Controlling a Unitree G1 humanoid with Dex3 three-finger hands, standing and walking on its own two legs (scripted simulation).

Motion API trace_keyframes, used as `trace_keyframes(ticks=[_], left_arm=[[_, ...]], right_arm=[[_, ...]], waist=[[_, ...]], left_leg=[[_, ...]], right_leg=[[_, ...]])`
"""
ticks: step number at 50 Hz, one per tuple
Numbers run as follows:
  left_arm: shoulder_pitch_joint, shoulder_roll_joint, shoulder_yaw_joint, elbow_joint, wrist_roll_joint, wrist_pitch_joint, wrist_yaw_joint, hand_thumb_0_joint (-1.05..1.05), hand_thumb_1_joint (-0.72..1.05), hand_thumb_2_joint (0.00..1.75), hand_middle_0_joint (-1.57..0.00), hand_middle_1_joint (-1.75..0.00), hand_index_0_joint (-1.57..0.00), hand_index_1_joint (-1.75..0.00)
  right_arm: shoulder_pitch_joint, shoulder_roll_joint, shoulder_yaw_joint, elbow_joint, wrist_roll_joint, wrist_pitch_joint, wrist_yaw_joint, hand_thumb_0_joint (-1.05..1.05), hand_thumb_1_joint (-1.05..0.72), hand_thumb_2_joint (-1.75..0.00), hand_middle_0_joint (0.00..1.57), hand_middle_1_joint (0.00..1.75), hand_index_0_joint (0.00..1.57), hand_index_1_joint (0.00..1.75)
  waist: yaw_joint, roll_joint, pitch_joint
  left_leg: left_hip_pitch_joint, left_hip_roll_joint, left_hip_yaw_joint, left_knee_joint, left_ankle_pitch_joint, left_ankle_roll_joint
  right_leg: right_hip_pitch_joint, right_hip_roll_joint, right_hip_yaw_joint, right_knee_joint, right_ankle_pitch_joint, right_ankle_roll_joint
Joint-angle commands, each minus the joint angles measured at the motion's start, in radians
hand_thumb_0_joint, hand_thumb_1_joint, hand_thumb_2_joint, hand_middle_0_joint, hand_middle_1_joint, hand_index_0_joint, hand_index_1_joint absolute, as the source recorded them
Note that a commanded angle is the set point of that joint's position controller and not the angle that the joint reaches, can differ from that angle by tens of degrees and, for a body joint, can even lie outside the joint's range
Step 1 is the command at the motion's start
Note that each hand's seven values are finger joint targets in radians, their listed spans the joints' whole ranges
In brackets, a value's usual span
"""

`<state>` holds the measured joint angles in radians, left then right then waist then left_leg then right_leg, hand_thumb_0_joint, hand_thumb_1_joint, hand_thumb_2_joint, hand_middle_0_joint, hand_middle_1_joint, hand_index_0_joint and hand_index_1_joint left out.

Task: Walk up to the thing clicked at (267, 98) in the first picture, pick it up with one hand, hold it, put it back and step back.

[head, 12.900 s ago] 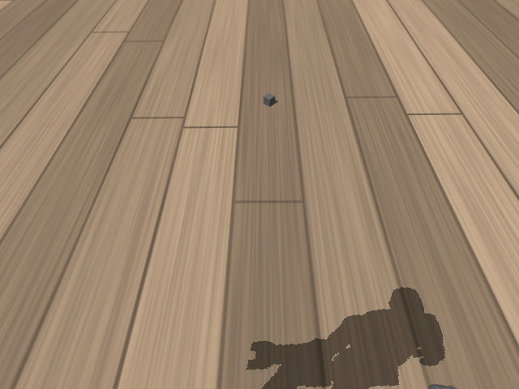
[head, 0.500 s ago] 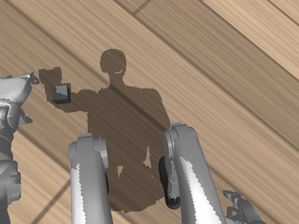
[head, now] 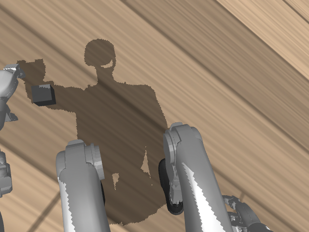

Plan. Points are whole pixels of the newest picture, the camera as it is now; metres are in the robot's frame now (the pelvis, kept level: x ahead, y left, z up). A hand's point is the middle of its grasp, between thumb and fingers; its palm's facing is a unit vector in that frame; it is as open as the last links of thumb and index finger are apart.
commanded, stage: rise first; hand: left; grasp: from above
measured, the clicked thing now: (44, 95) +0.50 +0.28 -0.31
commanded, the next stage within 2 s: approach in 1.80 s
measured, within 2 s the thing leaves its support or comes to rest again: neither
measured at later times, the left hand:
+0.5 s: hand (10, 95) +0.46 +0.32 -0.17, palm faces -0.45 -0.07 -0.89, open 12.5 cm
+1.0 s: hand (10, 95) +0.47 +0.33 -0.19, palm faces -0.45 -0.06 -0.89, open 12.6 cm
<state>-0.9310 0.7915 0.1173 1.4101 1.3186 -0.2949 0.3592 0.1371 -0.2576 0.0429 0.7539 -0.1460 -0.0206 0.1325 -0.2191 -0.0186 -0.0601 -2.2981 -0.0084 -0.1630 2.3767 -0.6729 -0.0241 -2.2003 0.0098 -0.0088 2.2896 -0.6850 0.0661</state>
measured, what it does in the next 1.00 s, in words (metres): stands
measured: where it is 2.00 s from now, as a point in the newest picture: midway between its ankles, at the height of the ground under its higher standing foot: (136, 205)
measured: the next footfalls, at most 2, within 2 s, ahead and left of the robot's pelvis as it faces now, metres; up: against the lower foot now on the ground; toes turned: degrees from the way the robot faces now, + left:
none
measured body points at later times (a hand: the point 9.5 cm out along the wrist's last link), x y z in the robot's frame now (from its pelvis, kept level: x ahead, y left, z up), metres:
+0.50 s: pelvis +0.00 +0.00 -0.01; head +0.25 +0.08 +0.36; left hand +0.48 +0.32 -0.12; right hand +0.05 -0.28 -0.11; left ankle +0.08 +0.13 -0.31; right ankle +0.10 -0.15 -0.31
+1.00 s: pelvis +0.00 +0.01 -0.02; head +0.25 +0.09 +0.35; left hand +0.48 +0.33 -0.14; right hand +0.04 -0.27 -0.10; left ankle +0.08 +0.13 -0.31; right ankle +0.10 -0.15 -0.31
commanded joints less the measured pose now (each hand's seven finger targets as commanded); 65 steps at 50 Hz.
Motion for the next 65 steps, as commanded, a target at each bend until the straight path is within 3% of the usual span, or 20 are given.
trace_keyframes(ticks=[1,9,10,11,14,15,18,21,24,26,28,29,31,40,47,48,51,55,64,65], left_arm=[[-0.314,0.259,0.03,-0.128,-0.015,0.003,0.048,0.0,-0.24,0.74,-0.29,-0.82,-0.32,-0.79],[-0.303,0.307,0.058,-0.13,-0.034,0.009,0.044,0.0,-0.24,0.74,-0.28,-0.84,-0.32,-0.8],[-0.309,0.296,0.043,-0.137,-0.03,0.007,0.043,0.0,-0.25,0.74,-0.29,-0.83,-0.32,-0.79],[-0.299,0.303,0.055,-0.139,-0.039,0.007,0.043,0.0,-0.25,0.74,-0.29,-0.82,-0.33,-0.78],[-0.296,0.318,0.064,-0.146,-0.032,0.009,0.04,0.0,-0.26,0.75,-0.27,-0.83,-0.31,-0.79],[-0.292,0.305,0.057,-0.133,-0.034,0.008,0.039,0.0,-0.32,0.83,-0.29,-0.79,-0.29,-0.8],[-0.3,0.321,0.056,-0.149,-0.028,0.003,0.035,0.0,-0.26,0.77,-0.3,-0.81,-0.32,-0.79],[-0.298,0.334,0.07,-0.132,-0.036,-0.002,0.036,0.0,-0.25,0.76,-0.31,-0.79,-0.33,-0.77],[-0.311,0.317,0.048,-0.126,-0.032,-0.008,0.036,0.0,-0.27,0.77,-0.3,-0.8,-0.31,-0.78],[-0.317,0.35,0.064,-0.113,-0.027,-0.012,0.04,0.0,-0.27,0.77,-0.3,-0.8,-0.31,-0.78],[-0.317,0.329,0.044,-0.109,-0.021,-0.016,0.038,0.0,-0.27,0.78,-0.31,-0.78,-0.32,-0.77],[-0.327,0.353,0.066,-0.114,-0.023,-0.018,0.046,0.0,-0.28,0.78,-0.31,-0.78,-0.31,-0.77],[-0.327,0.331,0.041,-0.096,-0.022,-0.019,0.046,0.0,-0.27,0.78,-0.31,-0.78,-0.32,-0.77],[-0.352,0.355,0.035,-0.063,-0.004,-0.013,0.056,0.0,-0.27,0.78,-0.33,-0.76,-0.33,-0.76],[-0.346,0.384,0.064,-0.096,-0.008,-0.011,0.062,0.0,-0.28,0.79,-0.33,-0.74,-0.32,-0.75],[-0.338,0.365,0.045,-0.081,-0.006,-0.011,0.058,0.0,-0.27,0.78,-0.34,-0.74,-0.33,-0.75],[-0.344,0.386,0.065,-0.102,-0.006,-0.014,0.064,0.0,-0.26,0.77,-0.34,-0.73,-0.34,-0.74],[-0.325,0.359,0.045,-0.079,-0.006,-0.009,0.06,0.0,-0.24,0.75,-0.37,-0.72,-0.36,-0.72],[-0.317,0.363,0.061,-0.166,-0.024,0.004,0.052,0.0,-0.2,0.73,-0.41,-0.66,-0.39,-0.67],[-0.311,0.337,0.043,-0.154,-0.021,0.006,0.049,0.0,-0.2,0.72,-0.41,-0.66,-0.4,-0.67]], right_arm=[[0.2,-0.256,-0.079,-0.015,-0.004,-0.004,-0.013,0.0,-0.91,-0.9,0.2,0.3,0.2,0.3],[0.207,-0.266,-0.075,-0.021,-0.004,-0.004,-0.014,0.0,-0.91,-0.9,0.2,0.3,0.2,0.3],[0.208,-0.262,-0.069,-0.025,-0.007,-0.004,-0.012,0.0,-0.91,-0.9,0.2,0.3,0.2,0.3],[0.209,-0.264,-0.07,-0.023,-0.005,-0.003,-0.012,0.0,-0.91,-0.9,0.2,0.3,0.2,0.3],[0.215,-0.269,-0.066,-0.021,-0.008,0.003,-0.009,0.0,-0.91,-0.9,0.2,0.3,0.2,0.3],[0.222,-0.27,-0.066,-0.02,-0.01,0.005,-0.008,0.0,-0.91,-0.9,0.2,0.3,0.2,0.3],[0.224,-0.269,-0.061,-0.021,-0.013,0.011,-0.006,0.0,-0.91,-0.9,0.2,0.3,0.2,0.3],[0.223,-0.274,-0.055,-0.024,-0.016,0.011,-0.002,0.0,-0.91,-0.9,0.2,0.3,0.2,0.3],[0.215,-0.273,-0.049,-0.028,-0.018,0.011,-0.001,0.0,-0.9,-0.9,0.2,0.3,0.2,0.3],[0.212,-0.281,-0.047,-0.029,-0.017,0.012,-0.002,0.0,-0.91,-0.9,0.2,0.3,0.2,0.3],[0.213,-0.275,-0.043,-0.027,-0.022,0.013,-0.001,0.0,-0.91,-0.9,0.2,0.3,0.2,0.3],[0.208,-0.282,-0.043,-0.027,-0.02,0.013,-0.001,0.0,-0.91,-0.9,0.2,0.3,0.2,0.3],[0.208,-0.278,-0.035,-0.028,-0.025,0.011,0.001,0.0,-0.91,-0.9,0.2,0.3,0.2,0.3],[0.193,-0.292,-0.027,-0.031,-0.024,0.004,0.001,0.0,-0.91,-0.9,0.2,0.3,0.2,0.3],[0.206,-0.3,-0.027,-0.033,-0.025,0.0,0.005,0.0,-0.91,-0.9,0.2,0.3,0.2,0.3],[0.203,-0.297,-0.023,-0.033,-0.025,-0.001,0.006,0.0,-0.91,-0.9,0.2,0.3,0.2,0.3],[0.209,-0.298,-0.024,-0.034,-0.026,0.003,0.006,0.0,-0.9,-0.9,0.2,0.3,0.2,0.3],[0.211,-0.293,-0.023,-0.033,-0.023,-0.002,0.008,0.0,-0.91,-0.9,0.2,0.3,0.2,0.3],[0.216,-0.296,-0.037,-0.042,-0.013,0.0,0.014,0.0,-0.9,-0.9,0.2,0.3,0.2,0.3],[0.218,-0.293,-0.037,-0.041,-0.012,0.0,0.014,0.0,-0.9,-0.9,0.2,0.3,0.2,0.3]], waist=[[-0.006,0.317,-0.642],[-0.003,0.291,-0.651],[-0.014,0.302,-0.647],[-0.003,0.3,-0.654],[-0.004,0.322,-0.682],[-0.018,0.321,-0.671],[-0.02,0.319,-0.673],[-0.021,0.312,-0.652],[-0.03,0.325,-0.63],[-0.03,0.328,-0.621],[-0.037,0.318,-0.625],[-0.031,0.32,-0.626],[-0.046,0.326,-0.61],[-0.052,0.364,-0.576],[-0.052,0.398,-0.608],[-0.056,0.395,-0.61],[-0.056,0.389,-0.626],[-0.054,0.38,-0.578],[-0.049,0.41,-0.644],[-0.046,0.408,-0.638]], left_leg=[[0.568,-0.002,0.116,-0.257,0.148,0.047],[0.533,-0.002,0.12,-0.237,0.132,0.052],[0.528,-0.002,0.123,-0.228,0.145,0.052],[0.534,-0.003,0.12,-0.232,0.153,0.05],[0.569,-0.001,0.117,-0.225,0.198,0.046],[0.569,0.001,0.111,-0.223,0.213,0.044],[0.546,0.0,0.115,-0.208,0.228,0.048],[0.528,-0.002,0.116,-0.208,0.196,0.05],[0.528,-0.001,0.112,-0.215,0.171,0.047],[0.513,-0.001,0.11,-0.211,0.16,0.048],[0.508,-0.002,0.112,-0.206,0.159,0.049],[0.52,-0.002,0.107,-0.207,0.157,0.047],[0.514,-0.002,0.109,-0.198,0.161,0.048],[0.514,0.001,0.097,-0.205,0.119,0.043],[0.564,0.004,0.075,-0.214,0.171,0.035],[0.562,0.004,0.075,-0.208,0.177,0.035],[0.551,0.002,0.086,-0.192,0.195,0.038],[0.524,0.0,0.089,-0.2,0.16,0.039],[0.573,0.003,0.086,-0.204,0.222,0.036],[0.579,0.004,0.081,-0.215,0.21,0.033]], right_leg=[[0.24,0.021,-0.142,-0.209,0.191,-0.091],[0.265,0.027,-0.141,-0.213,0.184,-0.092],[0.282,0.026,-0.14,-0.213,0.2,-0.09],[0.276,0.026,-0.14,-0.206,0.202,-0.093],[0.284,0.027,-0.144,-0.198,0.238,-0.091],[0.277,0.026,-0.148,-0.191,0.25,-0.089],[0.303,0.031,-0.147,-0.192,0.275,-0.09],[0.297,0.029,-0.147,-0.194,0.246,-0.089],[0.276,0.032,-0.154,-0.197,0.222,-0.092],[0.268,0.032,-0.155,-0.191,0.211,-0.092],[0.283,0.035,-0.155,-0.196,0.215,-0.09],[0.264,0.033,-0.158,-0.188,0.207,-0.091],[0.268,0.034,-0.157,-0.19,0.216,-0.089],[0.215,0.036,-0.169,-0.177,0.18,-0.093],[0.208,0.03,-0.179,-0.147,0.219,-0.085],[0.21,0.034,-0.179,-0.147,0.225,-0.089],[0.237,0.034,-0.173,-0.153,0.245,-0.086],[0.22,0.035,-0.17,-0.163,0.219,-0.092],[0.244,0.03,-0.168,-0.152,0.269,-0.087],[0.233,0.031,-0.169,-0.155,0.26,-0.09]])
